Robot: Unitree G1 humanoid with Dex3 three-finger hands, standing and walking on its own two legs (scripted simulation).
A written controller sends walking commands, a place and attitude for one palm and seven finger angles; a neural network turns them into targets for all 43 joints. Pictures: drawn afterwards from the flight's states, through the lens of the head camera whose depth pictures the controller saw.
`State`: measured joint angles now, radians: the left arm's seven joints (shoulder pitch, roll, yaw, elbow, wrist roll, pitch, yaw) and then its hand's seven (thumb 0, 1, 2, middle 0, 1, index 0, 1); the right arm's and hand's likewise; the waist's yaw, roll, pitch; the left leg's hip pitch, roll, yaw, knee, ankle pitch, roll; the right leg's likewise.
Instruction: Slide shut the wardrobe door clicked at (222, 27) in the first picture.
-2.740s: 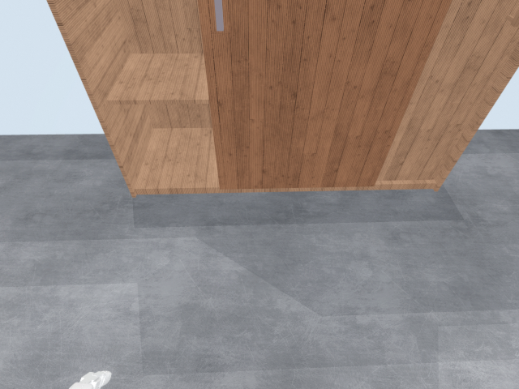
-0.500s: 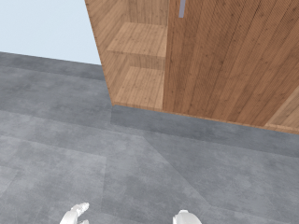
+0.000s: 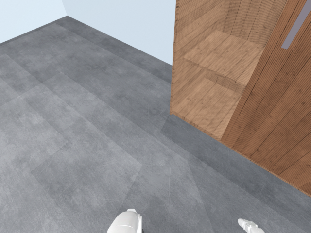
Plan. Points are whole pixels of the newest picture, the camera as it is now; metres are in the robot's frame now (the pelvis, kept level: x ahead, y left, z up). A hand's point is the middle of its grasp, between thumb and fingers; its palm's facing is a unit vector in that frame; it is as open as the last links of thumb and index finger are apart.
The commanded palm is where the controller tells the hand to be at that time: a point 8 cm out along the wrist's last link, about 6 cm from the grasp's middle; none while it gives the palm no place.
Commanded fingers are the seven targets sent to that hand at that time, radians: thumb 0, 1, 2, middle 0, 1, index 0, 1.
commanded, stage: walk to a spot facing it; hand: right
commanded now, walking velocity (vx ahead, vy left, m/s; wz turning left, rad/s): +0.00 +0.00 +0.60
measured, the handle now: out of the picture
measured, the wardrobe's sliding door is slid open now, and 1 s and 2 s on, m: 0.44 0.44 0.44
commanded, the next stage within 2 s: turn to face it in 1.72 s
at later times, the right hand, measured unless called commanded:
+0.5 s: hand (232, 221) +0.21 -0.20 -0.19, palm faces -0.22 +0.96 -0.19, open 7.4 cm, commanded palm none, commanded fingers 0.00 -0.90 -0.90 0.20 0.30 0.20 0.30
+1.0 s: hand (211, 193) +0.28 -0.14 -0.16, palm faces -0.58 +0.78 -0.22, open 7.4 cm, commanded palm none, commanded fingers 0.00 -0.90 -0.90 0.20 0.30 0.20 0.30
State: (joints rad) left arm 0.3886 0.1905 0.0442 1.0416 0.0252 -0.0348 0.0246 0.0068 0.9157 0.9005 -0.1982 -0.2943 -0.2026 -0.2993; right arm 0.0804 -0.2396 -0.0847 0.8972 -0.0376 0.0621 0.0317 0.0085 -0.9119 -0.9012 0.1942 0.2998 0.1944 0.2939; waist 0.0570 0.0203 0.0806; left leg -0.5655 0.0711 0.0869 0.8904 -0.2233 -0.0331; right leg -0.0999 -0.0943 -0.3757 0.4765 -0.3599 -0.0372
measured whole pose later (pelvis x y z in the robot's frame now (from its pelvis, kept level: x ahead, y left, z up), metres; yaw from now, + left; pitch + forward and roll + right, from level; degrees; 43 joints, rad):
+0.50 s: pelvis +0.07 -0.03 -0.01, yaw +17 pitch +1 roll +1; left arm 0.13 0.18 0.04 0.85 0.01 0.00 0.02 0.00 0.91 0.90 -0.20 -0.29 -0.20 -0.30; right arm 0.19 -0.24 -0.08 0.89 -0.02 0.07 0.00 0.01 -0.90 -0.90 0.21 0.30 0.21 0.30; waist -0.02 0.05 0.05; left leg -0.39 -0.05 -0.10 0.64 -0.28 -0.02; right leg -0.35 -0.05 -0.07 0.65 -0.30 0.03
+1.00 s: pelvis +0.08 -0.04 -0.01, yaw +36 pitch +0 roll +1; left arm 0.30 0.21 0.07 0.97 0.03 0.02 0.01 0.01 0.91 0.90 -0.20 -0.29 -0.21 -0.30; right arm 0.15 -0.21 -0.08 0.91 -0.03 0.08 0.03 0.01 -0.91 -0.90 0.20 0.30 0.20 0.29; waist 0.04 -0.02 0.08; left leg -0.32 0.04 0.10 0.71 -0.40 -0.03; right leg -0.22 -0.20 -0.39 0.60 -0.34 0.00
